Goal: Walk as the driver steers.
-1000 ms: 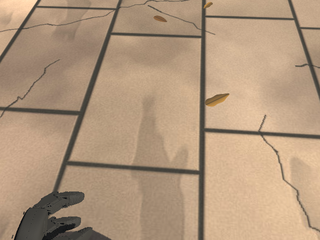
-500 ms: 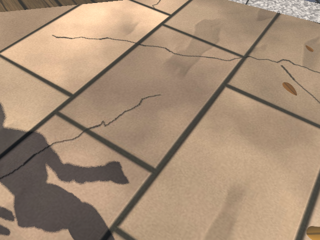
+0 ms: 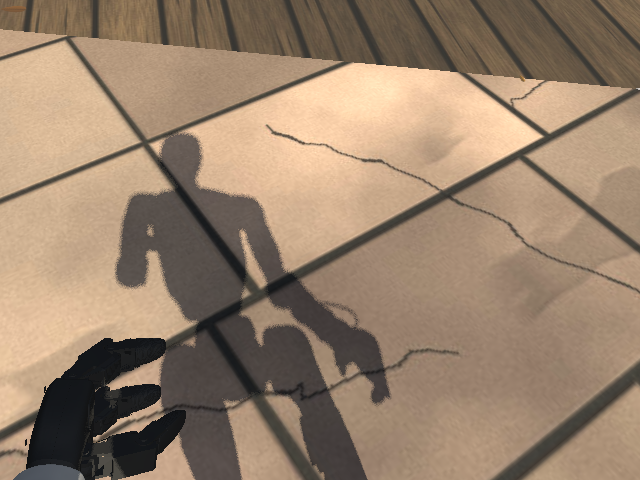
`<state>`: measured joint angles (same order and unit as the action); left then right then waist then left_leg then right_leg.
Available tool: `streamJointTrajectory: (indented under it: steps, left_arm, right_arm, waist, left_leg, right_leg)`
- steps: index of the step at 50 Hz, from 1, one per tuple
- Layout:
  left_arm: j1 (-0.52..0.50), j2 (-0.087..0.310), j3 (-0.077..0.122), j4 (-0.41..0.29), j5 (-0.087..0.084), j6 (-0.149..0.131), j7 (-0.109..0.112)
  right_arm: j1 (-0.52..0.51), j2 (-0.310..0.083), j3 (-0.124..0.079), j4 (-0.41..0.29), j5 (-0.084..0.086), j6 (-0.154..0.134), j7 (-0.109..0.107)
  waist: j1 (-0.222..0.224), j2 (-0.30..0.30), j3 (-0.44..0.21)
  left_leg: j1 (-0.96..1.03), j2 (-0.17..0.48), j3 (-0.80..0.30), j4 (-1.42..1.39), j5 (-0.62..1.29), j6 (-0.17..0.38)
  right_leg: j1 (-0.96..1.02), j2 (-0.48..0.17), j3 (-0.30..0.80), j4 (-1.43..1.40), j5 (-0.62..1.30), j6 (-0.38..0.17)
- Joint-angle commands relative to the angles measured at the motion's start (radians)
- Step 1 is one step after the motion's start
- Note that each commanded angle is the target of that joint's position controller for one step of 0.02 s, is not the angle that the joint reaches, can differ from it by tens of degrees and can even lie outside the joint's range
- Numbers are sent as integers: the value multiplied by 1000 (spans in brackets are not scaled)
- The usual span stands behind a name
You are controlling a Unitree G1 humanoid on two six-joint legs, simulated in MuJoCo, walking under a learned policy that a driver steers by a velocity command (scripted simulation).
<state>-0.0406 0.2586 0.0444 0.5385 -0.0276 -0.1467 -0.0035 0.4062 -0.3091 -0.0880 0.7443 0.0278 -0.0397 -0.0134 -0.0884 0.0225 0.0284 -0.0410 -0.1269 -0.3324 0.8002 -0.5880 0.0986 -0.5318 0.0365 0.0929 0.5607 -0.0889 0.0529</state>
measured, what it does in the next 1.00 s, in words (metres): walks ahead, turning left: left foot, then right foot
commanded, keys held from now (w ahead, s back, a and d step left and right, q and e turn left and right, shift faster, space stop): w+q+shift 0.50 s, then w+e+shift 0.20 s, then e+shift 0.30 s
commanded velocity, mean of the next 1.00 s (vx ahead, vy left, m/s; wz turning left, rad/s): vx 0.87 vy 0.00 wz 0.41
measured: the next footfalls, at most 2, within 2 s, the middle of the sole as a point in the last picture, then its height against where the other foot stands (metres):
left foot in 0.46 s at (229, 448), level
right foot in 0.90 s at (200, 258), level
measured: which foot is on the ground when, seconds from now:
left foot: up 0.00-0.44, down 0.46-0.90, up 0.92-1.00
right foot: down 0.00-0.46, up 0.48-0.88, down 0.90-1.00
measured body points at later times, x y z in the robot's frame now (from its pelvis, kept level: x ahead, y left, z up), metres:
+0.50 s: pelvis +0.41 +0.05 -0.01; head +0.43 +0.07 +0.43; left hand +0.30 +0.30 -0.14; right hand +0.72 -0.08 -0.07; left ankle +0.50 +0.13 -0.71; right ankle +0.22 -0.17 -0.59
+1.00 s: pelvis +0.82 +0.20 +0.00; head +0.87 +0.23 +0.44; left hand +0.87 +0.50 -0.11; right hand +1.03 -0.01 -0.10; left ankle +0.60 +0.25 -0.57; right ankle +0.98 +0.21 -0.71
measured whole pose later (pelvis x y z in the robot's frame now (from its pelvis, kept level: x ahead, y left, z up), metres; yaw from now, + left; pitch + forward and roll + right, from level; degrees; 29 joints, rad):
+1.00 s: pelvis +0.82 +0.20 +0.00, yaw +20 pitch +1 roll -1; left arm 0.16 0.31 0.04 0.65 0.01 -0.06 -0.04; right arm 0.22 -0.29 -0.02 0.69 -0.01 -0.07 0.00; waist 0.02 -0.03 0.11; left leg -0.32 -0.09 -0.09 1.46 -0.48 -0.04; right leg -0.57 0.15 -0.02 0.60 -0.04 -0.12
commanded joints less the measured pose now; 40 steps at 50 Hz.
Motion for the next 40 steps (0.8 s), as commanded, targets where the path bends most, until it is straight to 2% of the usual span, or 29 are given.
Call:
streamJointTrajectory:
  steps: [1, 2, 3, 4, 5, 7, 8, 9, 12, 14, 16, 17, 19, 20, 21, 22, 23, 24, 25, 26, 27, 28, 30, 31, 33, 35, 37, 38, 40]
  left_arm:
    - [438, 231, 85, 32, 37, 5, -11]
    - [372, 146, 69, 19, 25, 16, -2]
    - [352, 135, 63, 42, 31, 27, 1]
    - [344, 136, 62, 68, 41, 32, 1]
    - [326, 118, 54, 91, 49, 27, 3]
    - [321, 68, 39, 134, 32, 20, -6]
    - [321, 60, 37, 154, 20, 19, -9]
    - [321, 70, 39, 169, 17, 19, -8]
    - [293, 122, 44, 182, 38, 19, 2]
    - [332, 140, 42, 203, 46, 18, 8]
    - [382, 172, 43, 227, 41, 23, 14]
    - [394, 193, 44, 234, 40, 28, 18]
    - [437, 257, 54, 242, 44, 40, 34]
    - [433, 291, 62, 239, 41, 52, 45]
    - [395, 314, 69, 224, 40, 64, 51]
    - [321, 316, 72, 189, 38, 67, 48]
    - [260, 259, 59, 169, 22, 54, 39]
    - [340, 61, 0, 114, 53, 9, 20]
    - [363, 99, -13, 39, 6, -39, 2]
    - [248, 177, -1, 40, -26, -54, 0]
    - [244, 164, -1, 48, -36, -48, 3]
    - [287, 143, -5, 86, -18, -24, 11]
    - [365, 140, 1, 134, -6, 33, 7]
    - [350, 124, -3, 134, -4, 53, 9]
    - [248, 77, -23, 98, 11, 67, 14]
    - [150, 65, -32, 83, 15, 61, 7]
    - [60, 46, -37, 77, 23, 39, -18]
    - [23, 35, -38, 67, 21, 29, -32]
    - [2, 49, -29, 53, 9, 17, -62]
  right_arm:
    - [88, 16, 50, -132, 62, -14, 5]
    - [-49, -66, 33, -138, 38, -9, 2]
    - [-136, -89, 26, -152, 7, -7, 4]
    - [-202, -79, 23, -176, -16, -10, 11]
    - [-205, -64, 21, -186, -5, -5, 22]
    - [-199, -29, 25, -202, 24, 14, 30]
    - [-212, -15, 31, -211, 27, 22, 34]
    - [-228, -8, 35, -222, 21, 25, 39]
    - [-278, -23, 40, -237, 14, 18, 50]
    - [-347, -37, 39, -246, 11, 9, 61]
    - [-437, -26, 46, -269, 11, -2, 80]
    - [-462, -24, 46, -278, 12, -9, 90]
    - [-465, -61, 28, -283, 16, -14, 102]
    - [-402, -87, 13, -274, 22, -10, 102]
    - [-246, -131, -14, -239, 30, 1, 97]
    - [15, -207, -56, -168, 29, 15, 85]
    - [202, -236, -75, -96, 32, 26, 64]
    - [119, -274, -63, -110, 5, 23, 57]
    - [56, -239, -47, -167, -25, -1, 54]
    - [61, -161, -36, -162, -29, -20, 51]
    - [1, -126, -21, -143, -30, -39, 54]
    - [-83, -89, -6, -148, -33, -54, 56]
    - [-177, -45, 15, -142, -46, -61, 48]
    - [-172, -34, 21, -121, -39, -66, 47]
    - [-128, -52, 20, -85, -38, -82, 37]
    - [-96, -60, 21, -67, -44, -94, 24]
    - [-50, -66, 25, -43, -40, -99, 10]
    - [-7, -82, 23, -20, -35, -97, 5]
    - [23, -102, 21, 10, -37, -78, -3]
  waist:
    - [168, -486, -424]
    - [208, -316, -249]
    - [204, -122, -151]
    - [188, -47, -76]
    - [153, -63, -38]
    - [123, -113, -12]
    - [113, -108, 14]
    - [105, -97, 35]
    - [91, -64, 89]
    - [122, -21, 113]
    - [150, -4, 147]
    - [146, -11, 144]
    - [117, -84, 79]
    - [61, -141, 33]
    - [-37, -188, -43]
    - [-165, -192, -150]
    - [-235, -48, -162]
    - [-48, 320, -179]
    - [-15, 279, -407]
    - [-48, 62, -284]
    - [26, -91, -121]
    - [86, -149, -64]
    - [159, -77, 10]
    - [159, -53, 41]
    - [118, -22, 93]
    - [65, -27, 99]
    - [9, -75, 111]
    - [-15, -65, 110]
    - [-22, -6, 91]
  left_leg:
    - [-819, 96, 121, 701, 91, -34]
    - [-857, 127, 173, 716, 188, -36]
    - [-817, 160, 203, 678, 244, -36]
    - [-781, 194, 208, 623, 272, -33]
    - [-737, 233, 195, 580, 292, -29]
    - [-741, 271, 208, 557, 287, -20]
    - [-772, 291, 211, 542, 287, -20]
    - [-804, 297, 217, 535, 319, -25]
    - [-819, 293, 244, 423, 487, -49]
    - [-809, 264, 307, 311, 597, -44]
    - [-778, 238, 373, 157, 653, -21]
    - [-709, 206, 422, 71, 662, 1]
    - [-541, 101, 531, 13, 618, 26]
    - [-458, 63, 550, 16, 555, 39]
    - [-295, 40, 543, 29, 488, 66]
    - [12, 43, 481, -8, 471, 119]
    - [302, 112, 340, -170, 572, 174]
    - [480, 214, 13, -139, 628, 265]
    - [573, 384, -498, -411, 49, 429]
    - [437, 399, -520, -558, -83, 344]
    - [216, 394, -433, -596, -16, 303]
    - [54, 362, -322, -581, 88, 271]
    - [-207, 297, -103, -589, 229, 228]
    - [-294, 276, -18, -600, 287, 211]
    - [-358, 232, 143, -632, 425, 178]
    - [-344, 190, 279, -646, 492, 132]
    - [-332, 173, 370, -651, 623, 72]
    - [-275, 187, 380, -651, 692, 51]
    - [-109, 214, 403, -594, 842, 7]
  right_leg:
    - [1067, -467, 934, -286, -905, -257]
    - [913, -412, 744, -300, -801, -221]
    - [767, -366, 561, -292, -567, -193]
    - [644, -327, 426, -289, -382, -183]
    - [558, -301, 323, -299, -277, -176]
    - [507, -280, 198, -325, -184, -169]
    - [488, -283, 148, -337, -140, -169]
    - [474, -287, 101, -352, -90, -171]
    - [415, -265, -66, -407, 37, -162]
    - [444, -231, -167, -425, 129, -133]
    - [488, -228, -237, -431, 256, -99]
    - [500, -220, -277, -413, 418, -71]
    - [562, -228, -319, -299, 958, -46]
    - [590, -251, -322, -190, 1190, -46]
    - [573, -276, -315, -5, 1351, -57]
    - [438, -278, -287, 273, 1359, -72]
    - [194, -145, -291, 692, 597, -59]
    - [-168, 24, -179, 1086, -471, -45]
    - [-360, 23, 59, 1143, -449, -76]
    - [-368, -41, 63, 1029, -342, -110]
    - [-336, -82, 41, 904, -270, -110]
    - [-248, -135, 43, 834, -231, -94]
    - [-122, -209, 26, 763, -189, -61]
    - [-106, -227, 10, 721, -179, -46]
    - [-148, -229, -23, 597, -36, -25]
    - [-130, -208, -54, 395, 179, -27]
    - [-17, -145, -120, 172, 408, -44]
    - [3, -112, -142, 91, 470, -49]
    - [-14, -63, -164, -16, 509, -68]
